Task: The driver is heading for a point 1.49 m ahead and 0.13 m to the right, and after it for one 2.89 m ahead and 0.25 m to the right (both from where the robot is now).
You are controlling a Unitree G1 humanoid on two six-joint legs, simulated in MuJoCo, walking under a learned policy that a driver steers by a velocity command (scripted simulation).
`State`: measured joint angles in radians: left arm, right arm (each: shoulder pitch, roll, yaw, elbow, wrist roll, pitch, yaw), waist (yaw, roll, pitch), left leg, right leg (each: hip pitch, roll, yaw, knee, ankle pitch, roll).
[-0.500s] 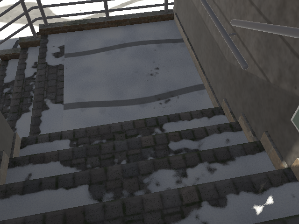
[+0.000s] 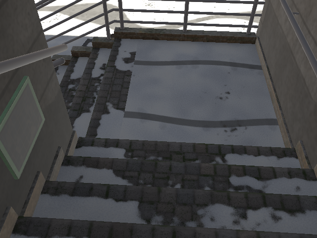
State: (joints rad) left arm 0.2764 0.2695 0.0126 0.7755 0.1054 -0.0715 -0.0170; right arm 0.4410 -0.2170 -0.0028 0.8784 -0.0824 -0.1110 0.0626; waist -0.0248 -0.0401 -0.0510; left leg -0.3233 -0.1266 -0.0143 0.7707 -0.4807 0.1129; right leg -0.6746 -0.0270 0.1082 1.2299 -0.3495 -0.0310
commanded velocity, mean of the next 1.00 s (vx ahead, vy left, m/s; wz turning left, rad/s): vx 0.47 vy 0.00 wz -0.07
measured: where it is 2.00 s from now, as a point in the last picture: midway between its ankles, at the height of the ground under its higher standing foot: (168, 189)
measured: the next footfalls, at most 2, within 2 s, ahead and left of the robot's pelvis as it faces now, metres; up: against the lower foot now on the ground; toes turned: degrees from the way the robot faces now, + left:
right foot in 0.30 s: +0.25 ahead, -0.11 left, -0.16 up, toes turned +5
left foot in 0.80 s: +0.57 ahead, +0.19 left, -0.33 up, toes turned +4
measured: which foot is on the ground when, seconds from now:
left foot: down 0.00-0.30, up 0.32-0.78, down 0.80-1.00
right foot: up 0.00-0.28, down 0.30-0.80, up 0.82-1.00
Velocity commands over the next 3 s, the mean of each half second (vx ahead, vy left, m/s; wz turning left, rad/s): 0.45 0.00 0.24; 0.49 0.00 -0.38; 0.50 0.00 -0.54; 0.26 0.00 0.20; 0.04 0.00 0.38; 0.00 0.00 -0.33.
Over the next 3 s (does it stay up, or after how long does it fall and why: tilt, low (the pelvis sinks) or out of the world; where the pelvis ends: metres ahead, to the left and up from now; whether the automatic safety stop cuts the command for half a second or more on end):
stays up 1.22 -0.15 -0.64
